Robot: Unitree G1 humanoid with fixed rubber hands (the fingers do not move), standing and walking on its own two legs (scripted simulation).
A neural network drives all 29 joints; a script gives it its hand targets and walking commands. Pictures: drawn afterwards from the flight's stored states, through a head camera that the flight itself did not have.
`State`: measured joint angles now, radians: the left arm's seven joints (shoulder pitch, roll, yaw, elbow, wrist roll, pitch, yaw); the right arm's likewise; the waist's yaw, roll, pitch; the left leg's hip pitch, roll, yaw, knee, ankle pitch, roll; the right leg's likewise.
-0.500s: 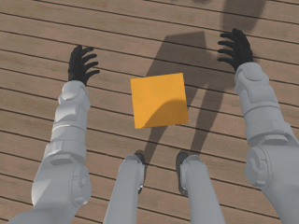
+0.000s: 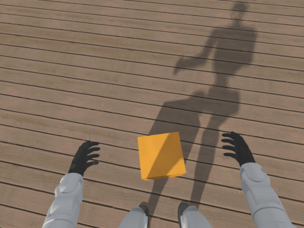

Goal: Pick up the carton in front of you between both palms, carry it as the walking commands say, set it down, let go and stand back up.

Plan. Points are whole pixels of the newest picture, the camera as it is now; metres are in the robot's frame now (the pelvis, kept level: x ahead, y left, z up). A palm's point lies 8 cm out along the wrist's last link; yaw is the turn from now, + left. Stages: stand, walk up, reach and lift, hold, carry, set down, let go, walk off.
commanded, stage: let go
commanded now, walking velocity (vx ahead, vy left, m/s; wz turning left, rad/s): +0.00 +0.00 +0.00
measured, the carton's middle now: (160, 158) +0.38 +0.01 -0.61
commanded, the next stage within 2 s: stand in 0.76 s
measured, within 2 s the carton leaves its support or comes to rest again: neither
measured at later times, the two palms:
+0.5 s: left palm (62, 210) +0.18 +0.23 -0.02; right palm (282, 212) +0.18 -0.24 -0.02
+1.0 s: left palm (40, 221) +0.16 +0.28 -0.05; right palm (301, 225) +0.16 -0.28 -0.04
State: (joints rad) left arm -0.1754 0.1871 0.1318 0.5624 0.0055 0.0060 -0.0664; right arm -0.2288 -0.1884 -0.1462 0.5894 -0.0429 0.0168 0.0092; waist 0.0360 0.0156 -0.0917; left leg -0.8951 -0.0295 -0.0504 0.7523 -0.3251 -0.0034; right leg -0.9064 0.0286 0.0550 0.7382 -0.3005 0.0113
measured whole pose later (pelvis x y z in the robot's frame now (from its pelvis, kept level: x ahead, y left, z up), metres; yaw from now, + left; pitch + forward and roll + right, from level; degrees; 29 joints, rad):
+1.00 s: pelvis +0.02 +0.00 +0.04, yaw +1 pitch -1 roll +0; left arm 0.20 0.32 0.05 0.66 0.04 0.04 0.02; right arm 0.21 -0.32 -0.05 0.68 -0.04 0.03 -0.01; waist 0.00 -0.01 0.02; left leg -0.19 -0.02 -0.05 0.52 -0.32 0.00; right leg -0.19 0.02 0.04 0.50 -0.30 0.00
